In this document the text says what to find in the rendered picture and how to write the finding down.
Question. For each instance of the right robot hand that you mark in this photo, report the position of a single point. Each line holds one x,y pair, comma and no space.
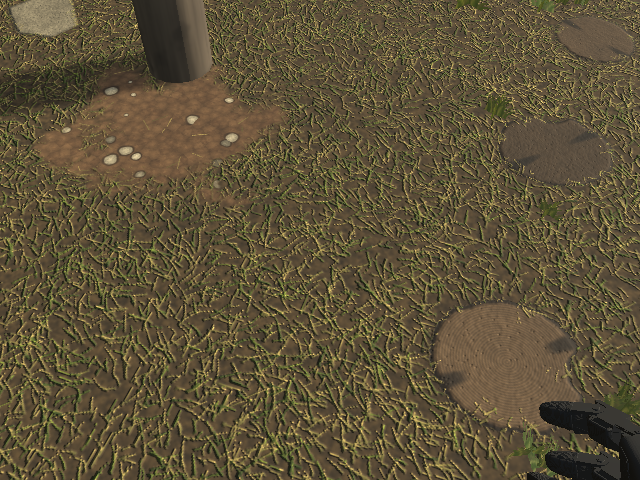
604,424

